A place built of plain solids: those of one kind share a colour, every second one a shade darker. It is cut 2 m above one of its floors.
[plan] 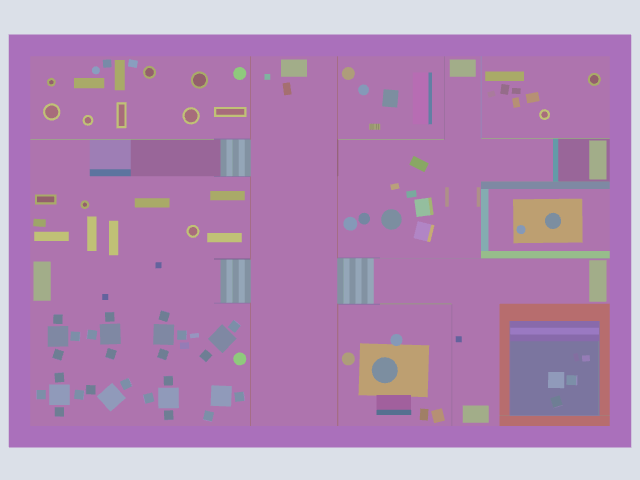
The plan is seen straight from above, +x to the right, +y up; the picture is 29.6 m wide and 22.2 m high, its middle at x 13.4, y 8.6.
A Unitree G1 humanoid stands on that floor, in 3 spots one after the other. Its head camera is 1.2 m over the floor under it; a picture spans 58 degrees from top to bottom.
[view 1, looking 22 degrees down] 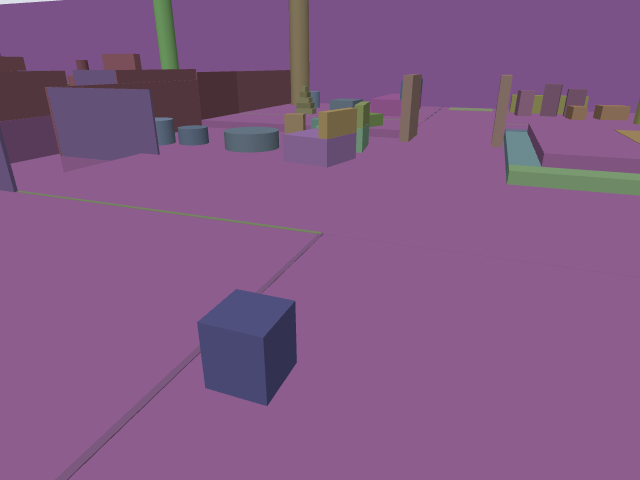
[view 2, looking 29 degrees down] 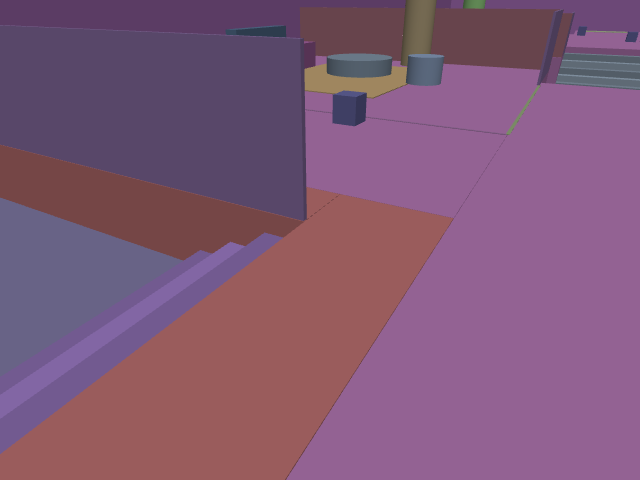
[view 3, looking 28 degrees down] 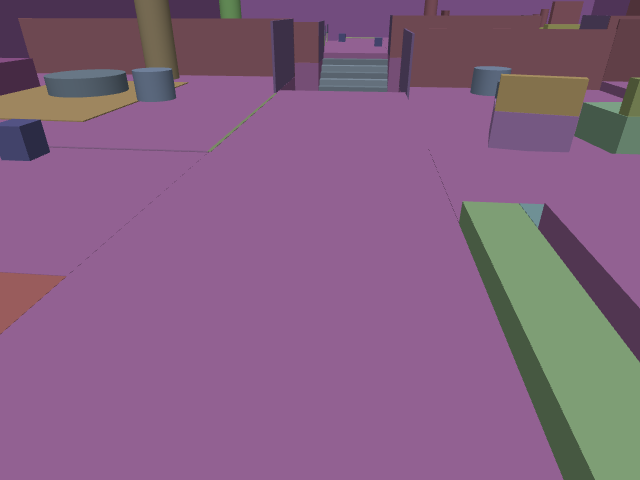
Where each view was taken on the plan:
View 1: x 20.60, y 2.75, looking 111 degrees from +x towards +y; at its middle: floor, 3.20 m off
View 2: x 24.25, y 6.10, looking -151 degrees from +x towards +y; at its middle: floor_rim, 2.48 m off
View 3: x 23.42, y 7.13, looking -174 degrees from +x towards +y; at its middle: floor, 2.56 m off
